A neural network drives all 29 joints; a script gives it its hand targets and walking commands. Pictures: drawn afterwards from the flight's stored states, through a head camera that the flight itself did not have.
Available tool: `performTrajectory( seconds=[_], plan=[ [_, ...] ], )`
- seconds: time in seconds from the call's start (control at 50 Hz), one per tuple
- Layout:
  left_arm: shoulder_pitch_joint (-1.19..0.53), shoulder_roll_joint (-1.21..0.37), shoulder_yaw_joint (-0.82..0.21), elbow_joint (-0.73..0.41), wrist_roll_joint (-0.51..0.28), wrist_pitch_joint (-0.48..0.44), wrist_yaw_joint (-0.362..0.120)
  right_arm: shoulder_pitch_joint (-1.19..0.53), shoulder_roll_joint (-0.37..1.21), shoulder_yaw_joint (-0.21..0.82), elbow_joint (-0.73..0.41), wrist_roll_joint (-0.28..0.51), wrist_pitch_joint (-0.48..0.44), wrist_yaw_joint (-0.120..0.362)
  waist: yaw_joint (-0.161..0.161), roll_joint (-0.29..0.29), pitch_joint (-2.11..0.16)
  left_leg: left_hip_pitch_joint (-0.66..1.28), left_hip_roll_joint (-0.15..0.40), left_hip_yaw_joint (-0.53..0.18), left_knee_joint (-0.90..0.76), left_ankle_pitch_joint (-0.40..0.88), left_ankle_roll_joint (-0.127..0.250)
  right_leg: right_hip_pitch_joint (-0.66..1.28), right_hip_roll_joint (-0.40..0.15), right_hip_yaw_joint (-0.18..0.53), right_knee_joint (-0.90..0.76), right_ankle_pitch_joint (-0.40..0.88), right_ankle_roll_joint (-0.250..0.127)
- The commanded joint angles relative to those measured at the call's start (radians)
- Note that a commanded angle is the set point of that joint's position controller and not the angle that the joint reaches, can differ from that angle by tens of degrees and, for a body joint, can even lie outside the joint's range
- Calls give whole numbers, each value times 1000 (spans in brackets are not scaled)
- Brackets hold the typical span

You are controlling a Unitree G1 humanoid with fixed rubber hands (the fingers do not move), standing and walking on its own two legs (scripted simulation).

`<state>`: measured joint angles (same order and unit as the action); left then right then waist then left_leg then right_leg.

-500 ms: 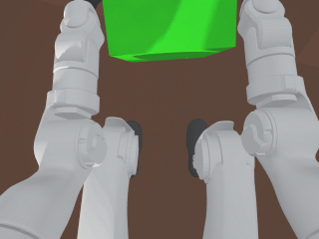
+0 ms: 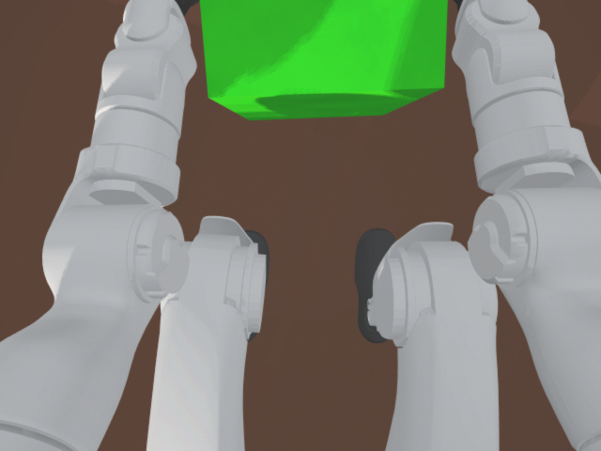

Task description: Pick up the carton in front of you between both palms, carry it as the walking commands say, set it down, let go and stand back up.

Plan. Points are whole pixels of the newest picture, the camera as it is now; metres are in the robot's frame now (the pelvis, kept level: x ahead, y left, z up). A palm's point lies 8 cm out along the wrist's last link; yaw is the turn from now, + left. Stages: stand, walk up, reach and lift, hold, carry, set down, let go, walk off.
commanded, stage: set down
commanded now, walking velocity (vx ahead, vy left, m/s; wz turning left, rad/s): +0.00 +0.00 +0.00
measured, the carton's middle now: (317, 19) +0.54 -0.01 -0.24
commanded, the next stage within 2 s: let go in 1.94 s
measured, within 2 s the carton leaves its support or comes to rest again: neither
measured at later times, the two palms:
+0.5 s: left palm (159, 1) +0.54 +0.15 -0.16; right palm out of the picture +0.55 -0.16 -0.17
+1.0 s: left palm out of the picture +0.55 +0.18 -0.16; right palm out of the picture +0.57 -0.20 -0.15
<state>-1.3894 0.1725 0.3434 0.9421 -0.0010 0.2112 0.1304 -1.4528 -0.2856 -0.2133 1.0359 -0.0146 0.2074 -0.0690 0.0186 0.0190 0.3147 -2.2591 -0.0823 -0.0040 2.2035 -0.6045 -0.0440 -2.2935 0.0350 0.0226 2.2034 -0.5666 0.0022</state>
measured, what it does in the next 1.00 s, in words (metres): stands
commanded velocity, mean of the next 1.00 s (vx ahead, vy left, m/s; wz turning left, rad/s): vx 0.00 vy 0.00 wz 0.00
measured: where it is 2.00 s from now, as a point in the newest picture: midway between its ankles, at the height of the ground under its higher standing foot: (309, 304)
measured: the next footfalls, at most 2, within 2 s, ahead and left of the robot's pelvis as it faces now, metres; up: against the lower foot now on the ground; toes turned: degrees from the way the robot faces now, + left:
none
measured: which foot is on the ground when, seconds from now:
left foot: down 0.00-1.00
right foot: down 0.00-1.00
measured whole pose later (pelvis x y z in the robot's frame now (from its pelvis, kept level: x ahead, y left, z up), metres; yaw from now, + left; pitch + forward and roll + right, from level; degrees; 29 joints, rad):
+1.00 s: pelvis +0.00 +0.00 -0.01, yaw +0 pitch +34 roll +2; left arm -1.41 0.33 0.13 1.04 -0.24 0.07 0.14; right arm -1.51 -0.48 -0.03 1.17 0.24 0.07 -0.06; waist 0.03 0.01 0.39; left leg -2.21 -0.08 0.01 2.24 -0.63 -0.04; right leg -2.25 0.04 0.03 2.24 -0.59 0.01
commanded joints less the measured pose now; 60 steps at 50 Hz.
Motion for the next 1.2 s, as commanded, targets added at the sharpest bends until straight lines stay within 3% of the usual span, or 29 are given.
performTrajectory(
  seconds=[0.0,0.1,0.28,0.54,0.58,0.64,0.66,0.7,0.78,0.88,0.96,1.04,1.1,1.18],
  plan=[
    [-596,-882,-335,-102,-89,-33,-273,-521,873,268,-97,69,-36,264,-22,-40,-1040,430,-57,65,-153,299,20,554,71,-38,-146,294,-19],
    [-580,-855,-306,-57,-77,-34,-284,-464,850,228,-45,32,-30,278,-35,-16,-922,396,-60,57,-154,260,24,500,67,-33,-142,258,-24],
    [-515,-765,-233,15,-27,-20,-291,-397,774,157,20,-38,-6,298,-47,-24,-739,325,-62,43,-161,159,32,448,59,-24,-148,172,-33],
    [-422,-603,-133,67,41,-22,-275,-336,611,71,59,-108,-4,284,-34,-25,-642,303,-44,52,-152,111,17,501,51,-7,-153,134,-27],
    [-389,-485,-93,73,49,-36,-247,-327,488,40,65,-112,-19,255,-29,-26,-671,331,-34,59,-149,123,3,528,42,-12,-152,145,-16],
    [-257,-10,29,71,71,-84,-126,-247,-8,-57,57,-112,-75,125,-31,-31,-746,424,-10,69,-151,153,-19,593,16,-20,-150,175,11],
    [-230,170,49,64,58,-111,-70,-243,-205,-70,35,-87,-105,65,-33,-39,-790,453,-6,70,-151,167,-24,623,11,-18,-150,190,18],
    [-287,240,-11,80,-23,-140,-24,-349,-267,0,34,14,-136,8,-18,-53,-909,471,2,60,-129,240,-19,673,1,-11,-128,259,23],
    [-357,286,-133,42,-171,-177,-2,-441,-288,126,11,178,-172,-6,13,-63,-1091,501,26,54,-104,373,-9,729,-15,8,-82,399,15],
    [-313,275,-209,25,-239,-175,2,-377,-269,202,41,278,-168,14,37,-65,-1194,554,35,61,-121,416,-4,756,-20,0,-84,427,16],
    [-246,262,-207,-21,-240,-155,16,-301,-289,174,30,256,-153,9,23,-58,-1333,649,21,61,-162,426,-6,784,-13,-30,-120,413,12],
    [-208,243,-183,-140,-215,-120,39,-275,-316,109,-79,200,-124,-5,-5,-54,-1457,732,1,67,-234,412,-2,817,5,-62,-194,386,-1],
    [-177,221,-154,-155,-180,-90,44,-247,-306,65,-98,158,-96,-5,-10,-53,-1383,691,-3,69,-303,355,-1,778,11,-69,-267,328,-7],
    [-144,186,-111,-124,-133,-80,33,-215,-260,45,-61,129,-88,13,9,-54,-1245,604,2,67,-378,301,-3,709,13,-58,-344,280,-4]
  ],
)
